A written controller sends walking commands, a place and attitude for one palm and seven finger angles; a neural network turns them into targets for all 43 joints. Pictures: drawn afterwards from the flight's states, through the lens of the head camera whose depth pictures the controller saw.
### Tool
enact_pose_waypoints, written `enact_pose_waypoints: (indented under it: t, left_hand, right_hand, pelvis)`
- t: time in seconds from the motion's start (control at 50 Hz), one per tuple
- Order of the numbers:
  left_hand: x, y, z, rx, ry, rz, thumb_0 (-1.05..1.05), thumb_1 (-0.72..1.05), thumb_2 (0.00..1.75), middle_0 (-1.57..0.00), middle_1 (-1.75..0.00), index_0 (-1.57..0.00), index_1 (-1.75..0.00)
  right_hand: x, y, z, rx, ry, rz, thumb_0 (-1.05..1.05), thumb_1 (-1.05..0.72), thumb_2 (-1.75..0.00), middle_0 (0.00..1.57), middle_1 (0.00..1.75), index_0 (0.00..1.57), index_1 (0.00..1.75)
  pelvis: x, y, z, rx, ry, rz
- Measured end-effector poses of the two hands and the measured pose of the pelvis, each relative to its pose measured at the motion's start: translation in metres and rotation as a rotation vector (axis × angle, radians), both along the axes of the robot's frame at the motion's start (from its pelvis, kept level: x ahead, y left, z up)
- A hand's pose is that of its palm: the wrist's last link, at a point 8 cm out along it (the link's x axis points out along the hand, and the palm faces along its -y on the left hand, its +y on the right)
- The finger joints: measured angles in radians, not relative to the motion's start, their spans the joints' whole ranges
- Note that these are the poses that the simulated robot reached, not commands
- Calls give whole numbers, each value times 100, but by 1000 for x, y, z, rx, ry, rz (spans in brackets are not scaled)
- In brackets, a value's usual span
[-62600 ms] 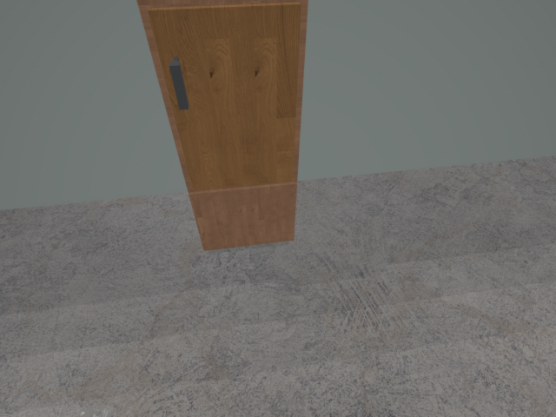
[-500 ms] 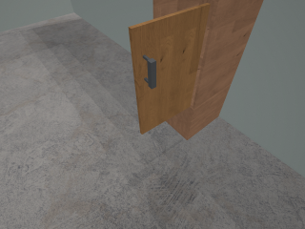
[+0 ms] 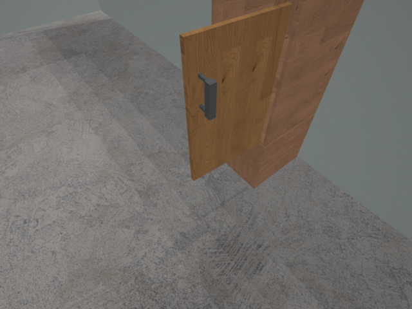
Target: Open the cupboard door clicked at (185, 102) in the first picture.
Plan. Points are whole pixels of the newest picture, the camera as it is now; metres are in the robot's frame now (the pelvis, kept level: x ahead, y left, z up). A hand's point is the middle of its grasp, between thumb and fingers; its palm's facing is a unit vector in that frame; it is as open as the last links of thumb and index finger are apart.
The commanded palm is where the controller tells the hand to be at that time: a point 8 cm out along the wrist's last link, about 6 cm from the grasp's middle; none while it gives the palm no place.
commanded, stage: look to check the result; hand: left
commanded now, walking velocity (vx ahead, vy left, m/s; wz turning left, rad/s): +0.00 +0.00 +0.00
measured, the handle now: (206, 96) +0.65 +0.04 +0.04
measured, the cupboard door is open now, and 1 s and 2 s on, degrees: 87 87 87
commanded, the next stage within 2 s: stand and wait in 0.52 s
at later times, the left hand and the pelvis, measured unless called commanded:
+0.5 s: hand out of the picture +0.10 +0.24 -0.15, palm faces +0.00 -0.94 -0.33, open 7.4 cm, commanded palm none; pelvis +0.02 +0.00 +0.00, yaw +0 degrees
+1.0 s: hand out of the picture +0.11 +0.23 -0.15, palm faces -0.01 -0.94 -0.33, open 7.4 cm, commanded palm none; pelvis +0.04 -0.01 +0.01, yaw +0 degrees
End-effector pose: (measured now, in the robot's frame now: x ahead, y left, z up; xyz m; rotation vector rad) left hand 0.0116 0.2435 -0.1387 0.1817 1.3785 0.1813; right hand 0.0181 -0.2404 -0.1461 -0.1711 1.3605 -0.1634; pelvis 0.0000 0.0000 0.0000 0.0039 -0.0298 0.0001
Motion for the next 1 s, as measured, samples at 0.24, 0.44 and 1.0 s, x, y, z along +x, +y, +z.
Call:
enact_pose_waypoints:
  t: [0.24,0.44,1.0]
  left_hand:
    - [37,28,12,67,-62,-28,0,90,90,-20,-30,-20,-30]
    - [74,40,23,101,-130,-61,0,90,89,-20,-30,-20,-30]
    - [94,33,23,100,-115,-71,0,90,89,-20,-30,-20,-30]
  right_hand:
    - [36,-28,10,-59,-54,27,1,-91,-90,20,30,20,30]
    - [65,-45,19,-92,-102,52,1,-91,-90,20,30,20,30]
    - [91,-56,22,-102,-97,64,1,-90,-90,20,30,20,30]
  pelvis:
    - [9,-1,2,-1,-2,1]
    - [17,-3,4,1,2,2]
    - [38,-10,6,3,10,2]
